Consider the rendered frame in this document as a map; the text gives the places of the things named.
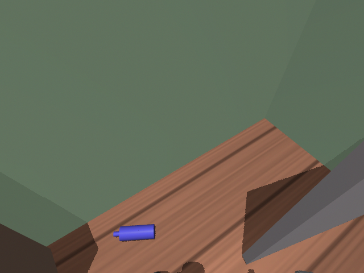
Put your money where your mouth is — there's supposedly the bottle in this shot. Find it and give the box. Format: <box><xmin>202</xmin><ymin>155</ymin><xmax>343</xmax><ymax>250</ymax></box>
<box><xmin>113</xmin><ymin>224</ymin><xmax>155</xmax><ymax>241</ymax></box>

